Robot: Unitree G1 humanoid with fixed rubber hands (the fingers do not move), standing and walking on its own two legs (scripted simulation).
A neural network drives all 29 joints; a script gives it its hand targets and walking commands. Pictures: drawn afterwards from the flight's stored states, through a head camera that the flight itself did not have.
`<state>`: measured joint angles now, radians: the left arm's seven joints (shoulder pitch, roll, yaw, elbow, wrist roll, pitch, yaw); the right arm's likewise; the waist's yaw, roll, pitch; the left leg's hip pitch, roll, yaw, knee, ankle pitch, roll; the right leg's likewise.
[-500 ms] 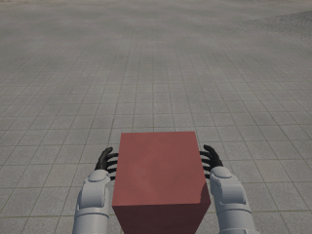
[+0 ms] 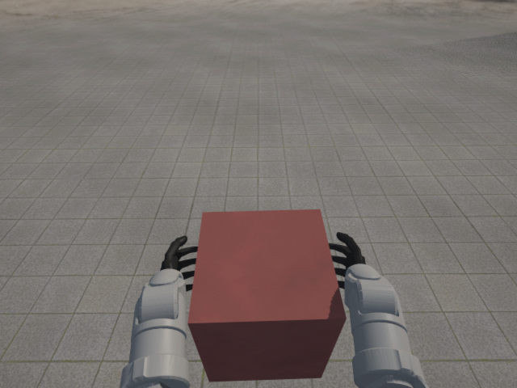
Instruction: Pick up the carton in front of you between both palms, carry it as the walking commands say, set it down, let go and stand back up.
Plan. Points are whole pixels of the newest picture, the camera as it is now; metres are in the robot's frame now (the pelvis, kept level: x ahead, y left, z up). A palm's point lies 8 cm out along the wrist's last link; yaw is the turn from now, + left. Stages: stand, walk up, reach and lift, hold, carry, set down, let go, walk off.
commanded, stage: set down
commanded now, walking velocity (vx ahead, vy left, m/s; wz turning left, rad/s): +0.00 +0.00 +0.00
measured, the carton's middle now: (263, 297) +0.32 +0.00 -0.03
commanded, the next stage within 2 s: none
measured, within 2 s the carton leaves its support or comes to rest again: neither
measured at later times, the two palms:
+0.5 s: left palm (194, 313) +0.36 +0.15 -0.15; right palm (330, 308) +0.36 -0.15 -0.15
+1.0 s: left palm (205, 323) +0.42 +0.14 -0.29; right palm (320, 318) +0.42 -0.15 -0.29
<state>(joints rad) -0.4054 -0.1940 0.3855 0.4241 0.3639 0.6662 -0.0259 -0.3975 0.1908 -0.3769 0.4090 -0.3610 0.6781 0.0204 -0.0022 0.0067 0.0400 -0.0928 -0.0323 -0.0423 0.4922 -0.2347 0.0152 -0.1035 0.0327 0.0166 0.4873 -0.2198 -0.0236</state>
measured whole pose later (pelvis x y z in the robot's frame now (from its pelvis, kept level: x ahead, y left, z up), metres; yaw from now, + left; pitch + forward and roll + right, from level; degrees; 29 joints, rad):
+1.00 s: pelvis -0.04 +0.00 -0.21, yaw +1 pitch +43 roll +1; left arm -0.89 -0.07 0.47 0.64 0.21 0.24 0.07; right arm -0.90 0.02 -0.44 0.67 -0.22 0.24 -0.03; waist 0.00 0.01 -0.16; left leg -1.78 -0.11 -0.06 1.52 -0.49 -0.02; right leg -1.79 0.10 0.07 1.52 -0.47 0.02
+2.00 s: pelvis -0.05 +0.00 -0.39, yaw +1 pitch +40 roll +1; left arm -1.35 0.16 0.30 0.90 0.00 0.21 0.17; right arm -1.37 -0.23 -0.28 0.94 -0.01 0.21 -0.11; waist -0.02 0.01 0.24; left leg -2.23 -0.15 -0.02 2.18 -0.65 -0.05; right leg -2.25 0.12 0.02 2.17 -0.63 0.03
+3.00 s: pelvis -0.07 +0.00 -0.41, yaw +1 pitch +30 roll +1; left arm -1.48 0.27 0.30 1.09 0.02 0.11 0.07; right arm -1.49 -0.33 -0.30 1.13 -0.02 0.10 -0.03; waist -0.01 0.01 0.52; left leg -2.16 -0.10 0.01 2.27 -0.64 -0.03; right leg -2.17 0.07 -0.01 2.27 -0.62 0.00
